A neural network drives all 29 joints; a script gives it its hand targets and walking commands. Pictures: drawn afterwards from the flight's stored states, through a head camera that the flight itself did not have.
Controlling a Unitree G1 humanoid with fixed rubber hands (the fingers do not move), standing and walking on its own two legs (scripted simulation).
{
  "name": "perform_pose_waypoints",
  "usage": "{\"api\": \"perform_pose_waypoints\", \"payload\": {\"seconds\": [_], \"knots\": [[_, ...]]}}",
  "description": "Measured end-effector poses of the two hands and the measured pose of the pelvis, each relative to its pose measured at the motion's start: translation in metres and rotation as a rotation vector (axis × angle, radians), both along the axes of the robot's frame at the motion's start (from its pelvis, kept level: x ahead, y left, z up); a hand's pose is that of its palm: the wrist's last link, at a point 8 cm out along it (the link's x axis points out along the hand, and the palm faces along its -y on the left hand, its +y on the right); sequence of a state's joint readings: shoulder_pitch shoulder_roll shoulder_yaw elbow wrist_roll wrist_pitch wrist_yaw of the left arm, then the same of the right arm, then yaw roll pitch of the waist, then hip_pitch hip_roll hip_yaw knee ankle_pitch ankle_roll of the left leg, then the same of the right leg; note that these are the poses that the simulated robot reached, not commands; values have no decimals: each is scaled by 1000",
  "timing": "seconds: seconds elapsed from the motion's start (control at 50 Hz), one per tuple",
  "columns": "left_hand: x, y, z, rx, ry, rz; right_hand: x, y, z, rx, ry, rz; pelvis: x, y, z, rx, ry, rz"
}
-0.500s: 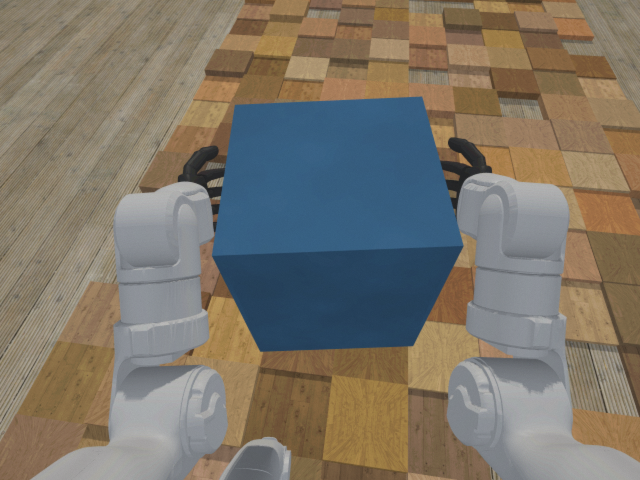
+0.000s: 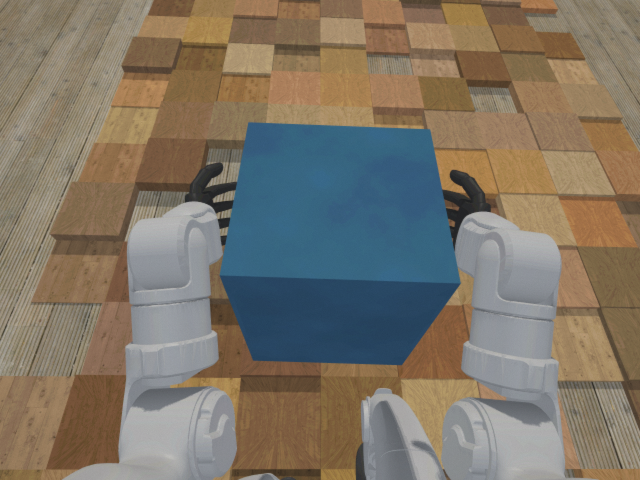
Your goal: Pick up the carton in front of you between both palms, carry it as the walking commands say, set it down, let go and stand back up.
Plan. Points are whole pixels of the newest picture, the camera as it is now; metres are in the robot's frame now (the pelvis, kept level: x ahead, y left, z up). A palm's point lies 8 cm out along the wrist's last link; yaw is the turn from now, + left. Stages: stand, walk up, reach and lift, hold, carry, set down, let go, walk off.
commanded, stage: carry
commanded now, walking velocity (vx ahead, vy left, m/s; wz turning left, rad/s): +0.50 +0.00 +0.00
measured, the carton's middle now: (333, 256) +0.37 -0.02 +0.02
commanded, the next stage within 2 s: none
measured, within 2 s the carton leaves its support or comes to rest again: neither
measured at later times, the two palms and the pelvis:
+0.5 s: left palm (158, 26) +0.61 +0.19 +0.18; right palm (394, 15) +0.64 -0.11 +0.18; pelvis +0.32 +0.00 +0.04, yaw +3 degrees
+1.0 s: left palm out of the picture +0.88 +0.14 +0.16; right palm out of the picture +0.89 -0.16 +0.16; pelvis +0.61 -0.01 +0.02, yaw +1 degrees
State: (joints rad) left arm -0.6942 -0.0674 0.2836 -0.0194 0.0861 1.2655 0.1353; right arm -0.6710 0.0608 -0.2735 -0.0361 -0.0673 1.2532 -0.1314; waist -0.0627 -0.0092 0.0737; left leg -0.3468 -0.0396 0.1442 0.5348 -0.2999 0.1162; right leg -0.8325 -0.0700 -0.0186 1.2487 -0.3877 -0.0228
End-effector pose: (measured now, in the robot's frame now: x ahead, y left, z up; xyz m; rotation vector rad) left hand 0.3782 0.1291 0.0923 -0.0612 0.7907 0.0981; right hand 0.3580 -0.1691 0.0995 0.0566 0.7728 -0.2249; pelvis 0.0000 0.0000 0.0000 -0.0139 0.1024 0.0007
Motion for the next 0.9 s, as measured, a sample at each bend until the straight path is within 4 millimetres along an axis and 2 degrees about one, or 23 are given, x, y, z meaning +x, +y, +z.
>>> {"api": "perform_pose_waypoints", "payload": {"seconds": [0.08,0.18,0.26,0.32,0.4,0.48,0.54,0.64,0.72,0.82,0.9], "knots": [[48,-7,-2,-4,-41,0,49,-7,0,2,-41,-7,55,-6,2,-13,9,-1],[115,-13,4,14,-103,20,128,-13,8,-15,-103,43,130,-20,-3,-33,-5,15],[145,2,13,50,-86,70,181,1,17,-7,-85,120,170,-26,13,-26,-5,24],[158,21,27,37,-76,137,211,22,31,5,-77,166,202,-28,28,-4,0,34],[185,43,57,15,-136,205,247,45,58,27,-136,193,248,-21,41,19,4,44],[225,59,82,-1,-203,202,279,60,78,29,-203,173,301,-4,42,22,-5,52],[258,67,83,-6,-220,161,299,66,80,11,-219,137,343,12,35,39,-26,42],[301,58,75,-8,-132,74,317,56,72,-9,-132,64,395,28,45,13,-30,9],[339,43,83,-19,-140,28,342,42,83,3,-139,1,431,30,53,9,-25,2],[394,32,96,-24,-196,28,398,31,99,-4,-195,3,484,22,54,17,-20,-1],[441,25,90,-2,-182,47,454,23,91,7,-181,31,538,9,47,23,-23,-2]]}}
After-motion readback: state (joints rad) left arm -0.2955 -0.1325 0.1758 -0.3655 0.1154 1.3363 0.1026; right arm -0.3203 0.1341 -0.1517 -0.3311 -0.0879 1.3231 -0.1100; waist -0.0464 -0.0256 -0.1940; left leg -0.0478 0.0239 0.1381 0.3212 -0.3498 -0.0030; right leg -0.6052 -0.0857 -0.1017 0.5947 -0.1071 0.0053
